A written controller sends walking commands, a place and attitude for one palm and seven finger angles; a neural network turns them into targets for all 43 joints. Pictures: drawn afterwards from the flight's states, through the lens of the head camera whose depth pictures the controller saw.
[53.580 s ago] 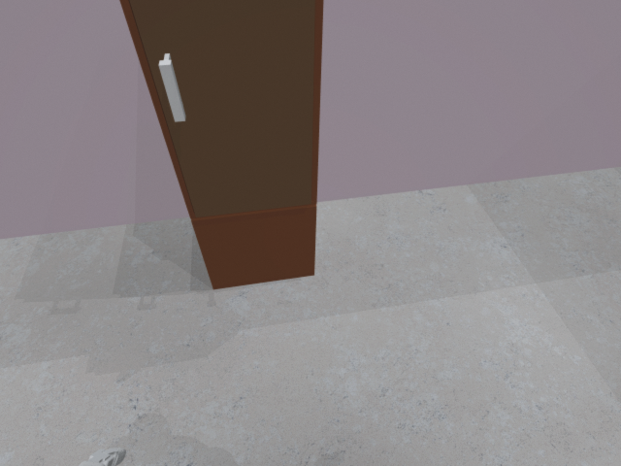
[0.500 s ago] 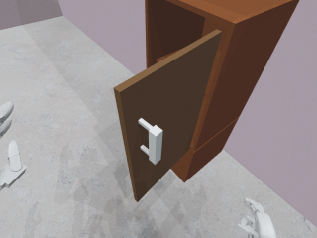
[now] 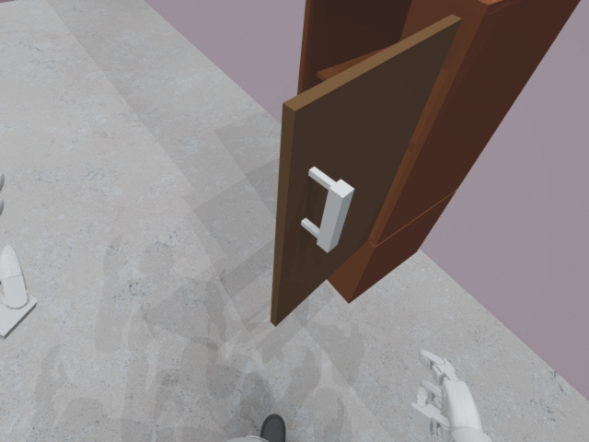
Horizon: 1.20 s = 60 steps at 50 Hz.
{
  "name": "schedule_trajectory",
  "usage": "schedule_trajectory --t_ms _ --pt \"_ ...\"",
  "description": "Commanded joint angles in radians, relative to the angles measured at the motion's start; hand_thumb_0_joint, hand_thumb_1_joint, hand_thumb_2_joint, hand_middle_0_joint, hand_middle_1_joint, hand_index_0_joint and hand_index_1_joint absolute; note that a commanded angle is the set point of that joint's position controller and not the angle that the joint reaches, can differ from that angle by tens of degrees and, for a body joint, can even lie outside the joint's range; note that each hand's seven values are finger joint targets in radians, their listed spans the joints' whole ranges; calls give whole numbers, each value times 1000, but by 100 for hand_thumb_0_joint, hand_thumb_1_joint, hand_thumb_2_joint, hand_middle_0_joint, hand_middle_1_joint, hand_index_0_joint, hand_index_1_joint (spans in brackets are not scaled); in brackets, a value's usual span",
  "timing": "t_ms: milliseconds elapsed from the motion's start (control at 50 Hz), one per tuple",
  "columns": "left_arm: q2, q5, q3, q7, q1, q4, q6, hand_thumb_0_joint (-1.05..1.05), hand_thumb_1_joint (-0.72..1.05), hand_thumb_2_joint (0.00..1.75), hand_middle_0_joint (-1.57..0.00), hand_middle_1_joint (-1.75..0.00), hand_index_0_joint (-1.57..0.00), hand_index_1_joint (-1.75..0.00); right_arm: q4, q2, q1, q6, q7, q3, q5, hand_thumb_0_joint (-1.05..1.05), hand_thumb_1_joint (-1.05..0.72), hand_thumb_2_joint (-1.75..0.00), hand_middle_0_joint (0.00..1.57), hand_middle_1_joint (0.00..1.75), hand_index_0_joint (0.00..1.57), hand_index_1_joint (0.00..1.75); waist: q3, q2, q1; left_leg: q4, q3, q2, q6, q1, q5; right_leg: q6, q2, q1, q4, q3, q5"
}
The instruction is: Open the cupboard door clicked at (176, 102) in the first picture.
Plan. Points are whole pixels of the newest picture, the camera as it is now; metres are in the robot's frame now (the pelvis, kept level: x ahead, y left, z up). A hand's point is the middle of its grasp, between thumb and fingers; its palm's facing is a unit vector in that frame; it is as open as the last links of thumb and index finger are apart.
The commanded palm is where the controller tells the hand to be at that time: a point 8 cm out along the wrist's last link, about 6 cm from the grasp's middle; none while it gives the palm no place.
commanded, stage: step back with the hand held close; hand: left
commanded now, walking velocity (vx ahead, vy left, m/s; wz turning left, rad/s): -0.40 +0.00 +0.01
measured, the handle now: (322, 210) +0.41 +0.01 +0.08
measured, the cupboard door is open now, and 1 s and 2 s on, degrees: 98 98 98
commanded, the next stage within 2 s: stop stepping back and stand still in 0.02 s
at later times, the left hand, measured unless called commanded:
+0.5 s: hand out of the picture +0.13 +0.28 +0.15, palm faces +0.46 -0.86 -0.23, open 7.5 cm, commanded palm +0.01 +0.31 +0.18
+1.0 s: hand out of the picture +0.10 +0.26 +0.15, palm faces +0.43 -0.83 -0.35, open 7.4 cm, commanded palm +0.03 +0.31 +0.18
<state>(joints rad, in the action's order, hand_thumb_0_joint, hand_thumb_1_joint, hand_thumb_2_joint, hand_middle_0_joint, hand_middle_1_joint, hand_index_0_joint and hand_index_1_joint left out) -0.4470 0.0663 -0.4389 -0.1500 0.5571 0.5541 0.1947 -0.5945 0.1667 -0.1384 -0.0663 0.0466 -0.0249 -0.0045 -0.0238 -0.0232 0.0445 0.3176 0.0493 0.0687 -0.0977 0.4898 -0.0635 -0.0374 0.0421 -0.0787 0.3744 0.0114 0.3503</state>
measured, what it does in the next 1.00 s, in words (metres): steps on the spot: left foot, then right foot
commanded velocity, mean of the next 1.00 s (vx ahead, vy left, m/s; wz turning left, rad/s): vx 0.08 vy -0.02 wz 0.01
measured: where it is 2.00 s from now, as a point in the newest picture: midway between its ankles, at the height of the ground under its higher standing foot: outside the picture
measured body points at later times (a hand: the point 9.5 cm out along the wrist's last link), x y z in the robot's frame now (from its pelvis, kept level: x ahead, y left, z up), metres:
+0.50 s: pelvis -0.13 +0.01 +0.00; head -0.12 +0.06 +0.44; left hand +0.10 +0.32 +0.17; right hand +0.02 -0.23 -0.07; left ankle -0.07 +0.13 -0.73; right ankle -0.14 -0.11 -0.70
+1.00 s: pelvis -0.10 +0.01 +0.00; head -0.10 +0.02 +0.45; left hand +0.07 +0.30 +0.17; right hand +0.07 -0.25 -0.07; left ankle -0.07 +0.15 -0.73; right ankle -0.14 -0.08 -0.73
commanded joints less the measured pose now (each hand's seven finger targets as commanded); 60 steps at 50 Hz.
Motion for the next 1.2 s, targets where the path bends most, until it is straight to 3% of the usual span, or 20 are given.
schedule_trajectory --t_ms 0,40,100,140,160,200,300,340,380,420,500,580,600,620,640,680,760,860,1000,1180 --pt "-220 16 -109 13 -98 241 88 0 90 90 -20 -30 -20 -30 101 180 52 -34 9 67 -5 0 -90 -90 20 30 20 30 -279 135 -21 4 -170 -197 108 -528 -80 19 -12 -192 6 -1 -105" --pt "-204 30 -106 20 -97 307 87 0 90 90 -20 -30 -20 -30 124 185 34 -42 -1 87 1 0 -90 -90 20 30 20 30 -378 164 -22 -79 -226 -225 150 -616 -175 12 65 -173 107 -41 71" --pt "-285 61 -228 13 91 305 69 0 90 90 -20 -30 -20 -30 179 182 88 -42 -8 89 2 0 -90 -90 20 30 20 30 -385 221 13 -191 -235 -244 146 -421 298 -15 71 -110 220 -52 241" --pt "-271 72 -247 11 181 315 52 0 90 90 -20 -30 -20 -30 198 152 99 -18 -9 70 9 0 -90 -90 20 30 20 30 -304 173 9 -29 -86 -134 194 -297 435 -51 29 -70 25 -90 197" --pt "-258 71 -238 7 203 290 49 0 90 90 -20 -30 -20 -30 185 143 86 -4 -5 69 23 0 -90 -90 20 30 20 30 -246 14 -24 319 11 -55 200 -383 398 -87 -125 -300 -126 11 243" --pt "-244 73 -240 -8 135 273 11 0 90 90 -20 -30 -20 -30 158 157 99 15 8 97 22 0 -90 -90 20 30 20 30 -59 -199 -28 986 -193 -26 166 -260 482 -250 -474 -746 -285 407 505" --pt "-118 -18 7 2 -345 53 -15 0 90 90 -20 -30 -20 -30 95 169 86 -23 53 54 3 0 -90 -90 20 30 20 30 264 -11 -90 406 -51 -142 101 -156 463 -43 -251 -588 -94 -7 383" --pt "-63 -36 76 -14 -472 -32 -8 0 90 90 -20 -30 -20 -30 53 193 7 -65 72 55 1 0 -90 -90 20 30 20 30 206 117 -95 146 -68 -122 82 -161 477 -11 -168 -381 151 -95 246" --pt "-79 -42 87 -26 -553 104 19 0 90 90 -20 -30 -20 -30 105 212 -3 -100 73 60 11 0 -90 -90 20 30 20 30 122 394 -80 -126 -585 -323 -33 -175 628 52 -24 -393 466 -80 211" --pt "-162 -36 6 -12 -431 283 58 0 90 90 -20 -30 -20 -30 106 134 25 -134 44 50 -9 0 -90 -90 20 30 20 30 -4 373 -78 -198 -688 -318 -12 -279 596 33 -25 -424 637 17 198" --pt "-259 5 -174 -11 162 474 66 0 90 90 -20 -30 -20 -30 152 140 34 -155 -13 72 -4 0 -90 -90 20 30 20 30 -209 266 -21 -124 -380 -251 4 -298 476 37 -7 -221 449 -32 51" --pt "-185 -5 -190 -29 253 290 54 0 90 90 -20 -30 -20 -30 153 121 48 -77 1 57 -19 0 -90 -90 20 30 20 30 -72 296 -20 -29 -202 -214 53 107 679 -10 6 155 126 -111 128" --pt "-163 -13 -169 -30 209 214 36 0 90 90 -20 -30 -20 -30 148 116 49 -60 7 59 -13 0 -90 -90 20 30 20 30 -20 138 -21 179 -117 -145 79 202 672 -45 -58 170 12 -28 159" --pt "-157 -9 -149 -26 142 150 16 0 90 90 -20 -30 -20 -30 146 119 50 -39 13 69 -1 0 -90 -90 20 30 20 30 14 -146 -32 530 -44 -69 105 291 618 -140 -284 80 -152 332 338" --pt "-174 15 -166 -24 47 101 17 0 90 90 -20 -30 -20 -30 130 148 37 -41 29 79 2 0 -90 -90 20 30 20 30 78 -221 -45 770 -82 -74 109 323 553 -178 -434 -74 -271 555 362" --pt "-227 2 -212 -24 -104 11 55 0 90 90 -20 -30 -20 -30 60 162 -21 -77 28 83 -6 0 -90 -90 20 30 20 30 -9 -179 -94 825 -107 -124 111 229 397 -132 -384 -72 -197 383 95" --pt "-79 -18 -33 5 -108 -155 37 0 90 90 -20 -30 -20 -30 52 162 16 -74 42 68 9 0 -90 -90 20 30 20 30 75 -88 -66 601 -22 -126 104 25 309 -53 -273 -224 -169 110 31" --pt "-92 -37 26 -9 -222 89 57 0 90 90 -20 -30 -20 -30 77 171 47 -136 55 68 -2 0 -90 -90 20 30 20 30 47 -169 -24 270 26 -93 62 -170 304 -13 -251 -110 -72 46 -263" --pt "-226 -31 -175 -32 -64 287 80 0 90 90 -20 -30 -20 -30 121 158 5 -118 41 77 1 0 -90 -90 20 30 20 30 -83 305 -12 142 -119 -217 36 -384 -309 54 -64 -122 148 -40 -304" --pt "-103 1 -85 5 37 48 28 0 90 90 -20 -30 -20 -30 139 158 2 -76 23 78 21 0 -90 -90 20 30 20 30 -148 -11 -51 178 -40 -170 89 -351 -148 58 -115 -22 37 -16 -606"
